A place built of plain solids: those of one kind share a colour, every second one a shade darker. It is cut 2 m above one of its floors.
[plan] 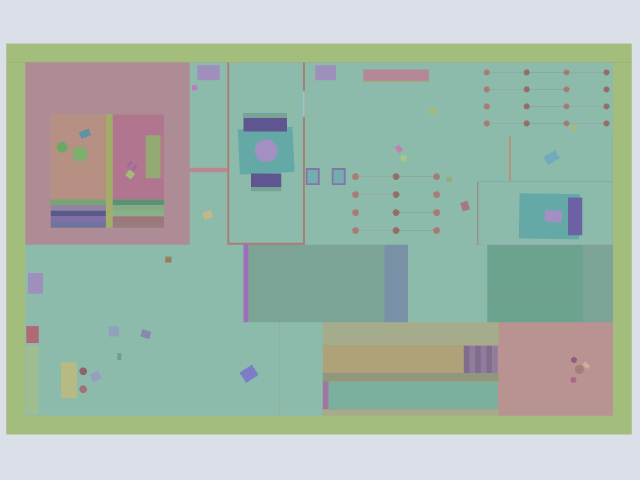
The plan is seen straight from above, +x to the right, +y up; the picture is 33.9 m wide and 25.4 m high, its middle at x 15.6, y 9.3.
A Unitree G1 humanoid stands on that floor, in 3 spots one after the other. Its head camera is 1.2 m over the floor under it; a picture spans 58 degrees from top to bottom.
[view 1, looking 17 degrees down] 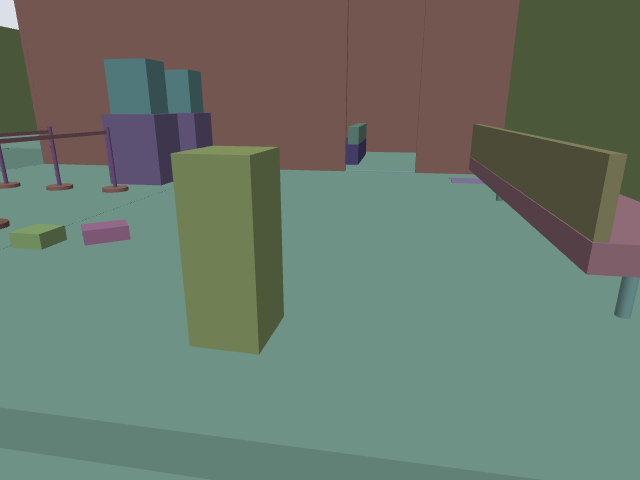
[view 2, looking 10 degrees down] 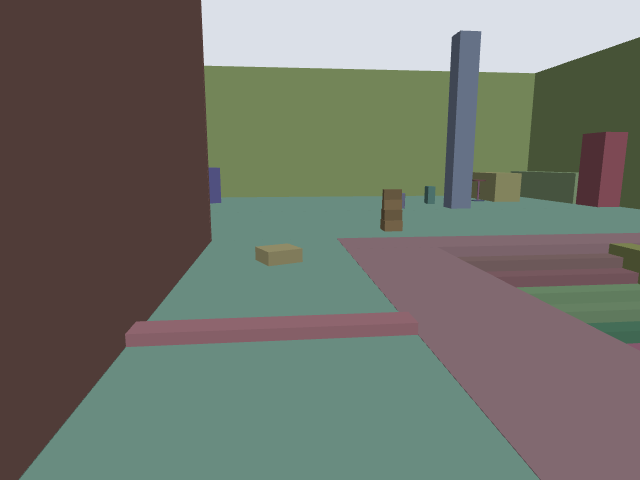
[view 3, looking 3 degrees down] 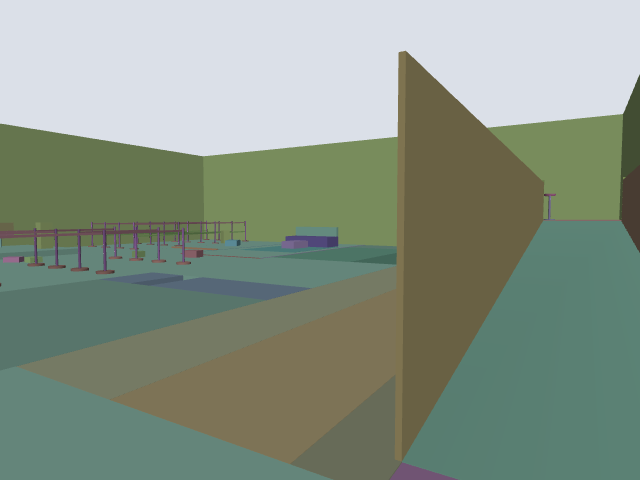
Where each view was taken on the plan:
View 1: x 23.33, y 16.82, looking -170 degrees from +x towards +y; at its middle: floor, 3.49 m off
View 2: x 9.70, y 15.95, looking -96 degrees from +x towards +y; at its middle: floor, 6.91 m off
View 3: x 14.07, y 1.08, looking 31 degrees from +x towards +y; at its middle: sofa_seat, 17.12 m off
